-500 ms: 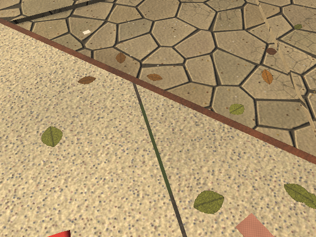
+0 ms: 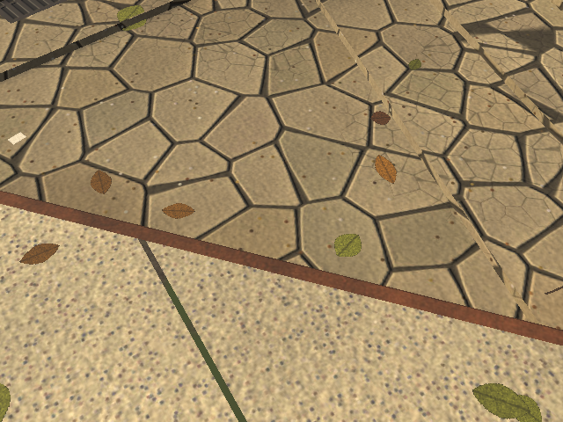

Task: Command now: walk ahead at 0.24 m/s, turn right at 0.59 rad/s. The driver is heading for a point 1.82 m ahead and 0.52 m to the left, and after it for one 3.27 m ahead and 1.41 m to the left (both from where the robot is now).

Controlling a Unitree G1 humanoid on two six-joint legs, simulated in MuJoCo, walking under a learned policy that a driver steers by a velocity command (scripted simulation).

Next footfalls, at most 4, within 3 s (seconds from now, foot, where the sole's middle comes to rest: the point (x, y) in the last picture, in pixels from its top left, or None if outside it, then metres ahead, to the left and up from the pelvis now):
0.30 right None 0.17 -0.15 -0.77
0.66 left None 0.16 0.11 -0.77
1.12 right None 0.25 -0.09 -0.77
1.44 left None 0.11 0.12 -0.77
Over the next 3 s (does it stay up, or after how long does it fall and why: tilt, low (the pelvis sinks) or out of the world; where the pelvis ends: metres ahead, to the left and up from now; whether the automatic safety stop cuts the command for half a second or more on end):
stays up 0.83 0.28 0.01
